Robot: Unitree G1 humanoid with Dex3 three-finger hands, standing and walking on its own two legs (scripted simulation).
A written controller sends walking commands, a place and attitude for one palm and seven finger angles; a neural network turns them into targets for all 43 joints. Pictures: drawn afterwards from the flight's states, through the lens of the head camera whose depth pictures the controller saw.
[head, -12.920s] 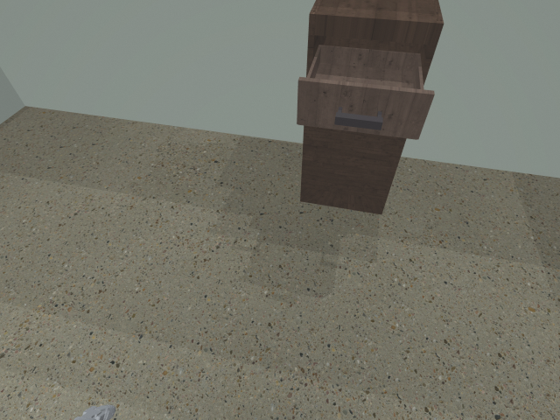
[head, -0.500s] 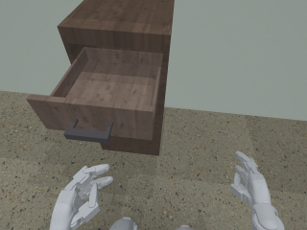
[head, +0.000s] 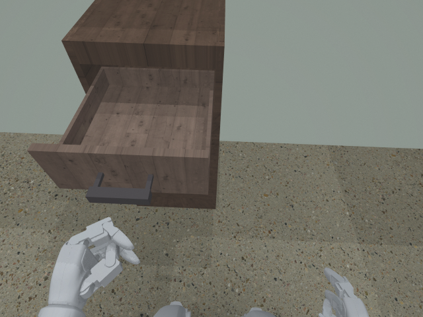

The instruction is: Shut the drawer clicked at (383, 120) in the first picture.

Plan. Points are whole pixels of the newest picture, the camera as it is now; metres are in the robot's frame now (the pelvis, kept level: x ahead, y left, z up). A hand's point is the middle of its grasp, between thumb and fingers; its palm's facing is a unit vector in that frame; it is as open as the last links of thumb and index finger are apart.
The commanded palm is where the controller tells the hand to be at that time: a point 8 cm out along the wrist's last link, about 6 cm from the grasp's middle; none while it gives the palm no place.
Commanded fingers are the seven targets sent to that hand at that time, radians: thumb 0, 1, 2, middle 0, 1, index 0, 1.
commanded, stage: raise the hand and make a fist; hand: left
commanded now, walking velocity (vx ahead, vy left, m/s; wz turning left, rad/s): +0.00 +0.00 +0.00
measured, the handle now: (122, 186) +0.37 +0.20 +0.01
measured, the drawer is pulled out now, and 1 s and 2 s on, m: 0.30 0.30 0.30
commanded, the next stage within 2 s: bring the fist close to the handle in 0.92 s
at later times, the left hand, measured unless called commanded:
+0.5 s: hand (98, 260) +0.19 +0.17 +0.11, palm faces +0.02 -1.00 -0.05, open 3.2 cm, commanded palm +0.15 +0.22 +0.12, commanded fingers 0.00 0.90 0.90 -1.40 -1.60 -1.40 -1.60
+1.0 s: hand (98, 257) +0.20 +0.17 +0.11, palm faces +0.01 -1.00 -0.07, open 3.3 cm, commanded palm +0.16 +0.23 +0.12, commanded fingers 0.00 0.90 0.90 -1.40 -1.60 -1.40 -1.60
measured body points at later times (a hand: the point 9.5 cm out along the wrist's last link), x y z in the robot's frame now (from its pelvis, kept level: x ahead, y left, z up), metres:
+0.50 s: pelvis +0.03 +0.00 +0.02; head +0.04 +0.00 +0.47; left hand +0.19 +0.22 +0.11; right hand +0.24 -0.19 -0.04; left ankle +0.03 +0.10 -0.68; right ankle +0.02 -0.11 -0.68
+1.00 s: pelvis +0.02 -0.01 +0.02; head +0.03 -0.02 +0.47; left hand +0.19 +0.22 +0.12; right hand +0.20 -0.24 -0.04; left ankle +0.03 +0.10 -0.68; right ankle +0.02 -0.11 -0.68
